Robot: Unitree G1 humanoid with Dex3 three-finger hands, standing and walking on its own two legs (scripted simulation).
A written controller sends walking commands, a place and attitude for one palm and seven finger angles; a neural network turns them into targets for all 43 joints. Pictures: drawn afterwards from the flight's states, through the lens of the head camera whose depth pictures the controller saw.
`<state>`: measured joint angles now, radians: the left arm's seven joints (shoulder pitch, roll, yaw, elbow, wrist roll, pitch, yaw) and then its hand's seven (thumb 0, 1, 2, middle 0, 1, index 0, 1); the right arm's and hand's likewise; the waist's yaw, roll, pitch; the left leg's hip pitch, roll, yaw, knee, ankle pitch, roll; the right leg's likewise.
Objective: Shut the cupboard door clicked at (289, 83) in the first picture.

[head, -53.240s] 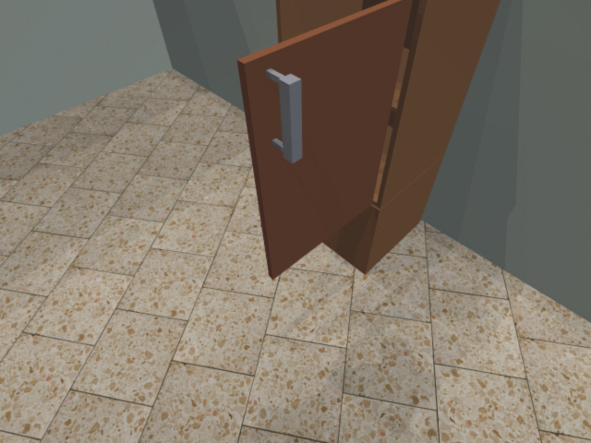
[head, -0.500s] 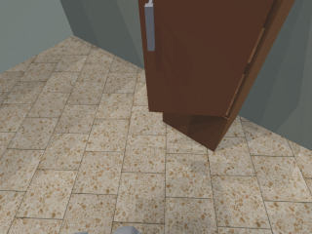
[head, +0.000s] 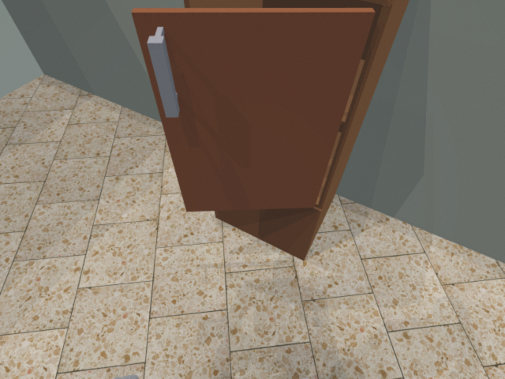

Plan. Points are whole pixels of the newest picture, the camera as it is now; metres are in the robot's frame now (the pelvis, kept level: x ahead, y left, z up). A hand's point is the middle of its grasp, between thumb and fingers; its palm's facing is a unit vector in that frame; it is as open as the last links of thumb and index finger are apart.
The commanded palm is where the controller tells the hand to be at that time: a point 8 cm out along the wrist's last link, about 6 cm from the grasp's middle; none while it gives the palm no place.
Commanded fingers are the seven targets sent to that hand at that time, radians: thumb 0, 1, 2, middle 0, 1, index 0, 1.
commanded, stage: take the last steps up to it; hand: left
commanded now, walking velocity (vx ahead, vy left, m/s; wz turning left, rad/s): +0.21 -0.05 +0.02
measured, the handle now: (166, 73) +0.60 +0.16 +0.16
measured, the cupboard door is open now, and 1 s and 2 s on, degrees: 32 32 32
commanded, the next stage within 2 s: come to a stop and stand still in 0.18 s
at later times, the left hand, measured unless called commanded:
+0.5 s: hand out of the picture +0.14 +0.14 -0.18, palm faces +0.08 -0.98 -0.17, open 7.3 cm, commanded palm none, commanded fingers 0.00 0.90 0.90 -0.20 -0.30 -0.20 -0.30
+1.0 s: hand (154, 359) +0.19 +0.18 -0.17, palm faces +0.07 -0.97 -0.25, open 7.3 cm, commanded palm none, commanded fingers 0.00 0.90 0.90 -0.20 -0.30 -0.20 -0.30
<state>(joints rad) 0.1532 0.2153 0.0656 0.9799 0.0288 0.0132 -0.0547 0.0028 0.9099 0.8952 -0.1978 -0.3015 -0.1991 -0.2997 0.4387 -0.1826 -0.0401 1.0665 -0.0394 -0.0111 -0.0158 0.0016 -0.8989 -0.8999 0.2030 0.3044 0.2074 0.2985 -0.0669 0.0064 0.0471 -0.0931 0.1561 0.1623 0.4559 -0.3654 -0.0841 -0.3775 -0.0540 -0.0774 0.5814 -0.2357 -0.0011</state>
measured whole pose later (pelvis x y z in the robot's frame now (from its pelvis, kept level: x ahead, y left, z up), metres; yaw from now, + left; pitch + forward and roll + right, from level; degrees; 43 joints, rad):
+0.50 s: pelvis +0.14 -0.03 +0.00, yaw +2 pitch -1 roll +1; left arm 0.25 0.16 0.02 1.08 0.01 0.01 0.03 0.00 0.91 0.89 -0.20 -0.30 -0.20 -0.30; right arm 0.14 -0.13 0.00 1.01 -0.01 0.00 -0.04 -0.01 -0.91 -0.90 0.20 0.30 0.21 0.30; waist 0.02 -0.04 0.07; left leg -0.27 0.02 0.14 0.54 -0.26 0.04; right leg -0.21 -0.04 -0.03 0.57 -0.28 0.01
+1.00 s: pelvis +0.14 -0.02 +0.00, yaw +2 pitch +0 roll +0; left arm 0.17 0.23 0.04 1.02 0.01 0.05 0.04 0.00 0.91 0.89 -0.20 -0.30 -0.20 -0.30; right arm 0.19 -0.17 -0.01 1.02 -0.02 0.02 -0.04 0.00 -0.90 -0.90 0.20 0.30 0.20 0.30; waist 0.00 -0.04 0.09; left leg -0.24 0.00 0.06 0.51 -0.26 0.03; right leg -0.25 -0.02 0.01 0.72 -0.47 0.01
